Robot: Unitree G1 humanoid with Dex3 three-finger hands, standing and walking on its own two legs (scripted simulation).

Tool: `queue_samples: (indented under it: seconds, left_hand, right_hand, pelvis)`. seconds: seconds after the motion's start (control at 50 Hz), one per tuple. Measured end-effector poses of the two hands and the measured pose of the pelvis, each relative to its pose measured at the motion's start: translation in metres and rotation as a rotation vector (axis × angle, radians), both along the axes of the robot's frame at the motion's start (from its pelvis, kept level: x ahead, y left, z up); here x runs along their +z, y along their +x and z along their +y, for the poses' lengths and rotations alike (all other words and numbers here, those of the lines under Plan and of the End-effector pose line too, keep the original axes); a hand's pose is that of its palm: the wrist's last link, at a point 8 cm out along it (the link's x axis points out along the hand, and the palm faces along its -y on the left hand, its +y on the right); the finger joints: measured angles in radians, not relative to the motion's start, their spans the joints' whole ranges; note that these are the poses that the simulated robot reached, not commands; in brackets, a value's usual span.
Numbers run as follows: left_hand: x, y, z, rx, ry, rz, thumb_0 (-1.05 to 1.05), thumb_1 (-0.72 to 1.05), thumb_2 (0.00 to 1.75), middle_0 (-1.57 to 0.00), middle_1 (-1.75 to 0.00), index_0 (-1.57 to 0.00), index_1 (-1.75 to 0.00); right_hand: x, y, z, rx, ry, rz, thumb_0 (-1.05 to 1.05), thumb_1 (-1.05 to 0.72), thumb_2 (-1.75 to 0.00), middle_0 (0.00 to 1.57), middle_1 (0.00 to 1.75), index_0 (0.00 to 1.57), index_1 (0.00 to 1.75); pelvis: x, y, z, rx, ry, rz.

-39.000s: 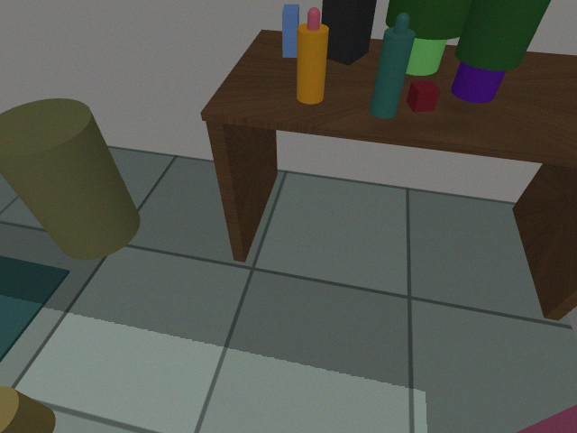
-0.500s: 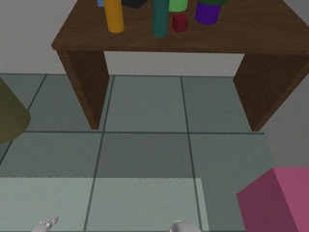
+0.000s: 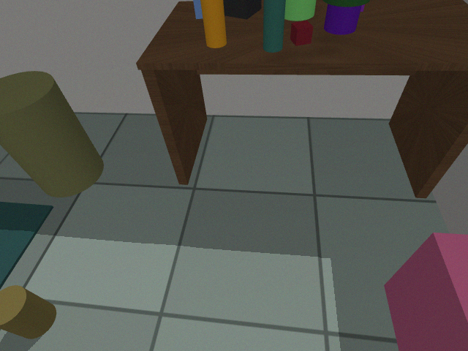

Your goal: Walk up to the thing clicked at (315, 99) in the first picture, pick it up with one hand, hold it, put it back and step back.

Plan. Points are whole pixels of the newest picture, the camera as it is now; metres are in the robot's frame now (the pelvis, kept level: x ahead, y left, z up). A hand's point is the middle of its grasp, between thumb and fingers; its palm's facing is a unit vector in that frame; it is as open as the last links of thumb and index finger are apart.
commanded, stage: step back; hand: left
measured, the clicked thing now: (212, 10) +1.19 +0.12 +0.10
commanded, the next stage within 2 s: stand in 0.84 s
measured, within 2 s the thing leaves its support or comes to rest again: neither
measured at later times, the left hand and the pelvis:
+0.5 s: hand out of the picture +0.07 +0.25 -0.12, palm faces -0.01 -0.91 -0.41, open 7.4 cm; pelvis +0.03 -0.01 +0.01, yaw -2 degrees
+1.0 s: hand out of the picture +0.16 +0.28 -0.14, palm faces -0.08 -0.94 -0.34, open 7.4 cm; pelvis +0.06 +0.03 +0.02, yaw -4 degrees
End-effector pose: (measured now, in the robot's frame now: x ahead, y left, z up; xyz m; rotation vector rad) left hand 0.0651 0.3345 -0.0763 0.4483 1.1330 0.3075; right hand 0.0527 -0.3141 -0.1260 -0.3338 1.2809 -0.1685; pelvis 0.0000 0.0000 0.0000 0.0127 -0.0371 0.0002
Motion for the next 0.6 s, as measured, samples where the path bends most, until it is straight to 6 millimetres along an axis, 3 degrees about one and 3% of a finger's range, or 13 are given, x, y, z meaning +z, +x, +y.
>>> queue_samples:
  seconds: [0.1, 0.2, 0.3, 0.42, 0.6]
  left_hand:
    - [-0.009, -0.023, 0.008, 0.018, -0.033, 0.065, 0.01, 0.9, 0.9, -0.2, -0.3, -0.21, -0.3]
    - [-0.014, -0.024, -0.002, 0.002, -0.077, 0.075, 0.01, 0.9, 0.9, -0.2, -0.3, -0.21, -0.3]
    - [-0.02, -0.014, -0.027, -0.012, -0.084, 0.06, 0.01, 0.9, 0.9, -0.2, -0.3, -0.21, -0.3]
    - [-0.011, -0.007, -0.044, 0.0, -0.103, 0.032, 0.01, 0.9, 0.9, -0.2, -0.3, -0.21, -0.3]
    - [-0.014, 0.025, -0.019, -0.005, -0.081, 0.049, 0.01, 0.9, 0.9, -0.2, -0.3, -0.21, -0.3]
  right_hand:
    - [0.013, -0.02, 0.014, -0.034, 0.006, -0.036, 0.01, -0.91, -0.9, 0.2, 0.3, 0.2, 0.3]
    - [0.021, -0.022, 0.011, -0.043, 0.001, -0.058, 0.01, -0.9, -0.9, 0.2, 0.3, 0.21, 0.3]
    - [0.009, -0.006, -0.008, -0.056, -0.003, -0.081, 0.01, -0.9, -0.9, 0.2, 0.3, 0.21, 0.3]
    - [0.013, 0.02, -0.009, -0.024, 0.005, -0.078, 0.01, -0.91, -0.9, 0.2, 0.3, 0.2, 0.3]
    - [0.01, 0.047, 0.006, -0.018, -0.008, -0.049, 0.0, -0.91, -0.9, 0.2, 0.3, 0.2, 0.3]
  pelvis:
    - [0.006, -0.005, 0.008, -0.017, 0.011, -0.013]
    - [0.009, -0.003, 0.0, -0.022, 0.011, -0.008]
    - [0.001, 0.004, -0.012, -0.036, -0.022, -0.023]
    - [0.01, 0.016, -0.014, -0.039, -0.001, -0.016]
    - [0.006, 0.039, 0.003, -0.031, -0.011, -0.007]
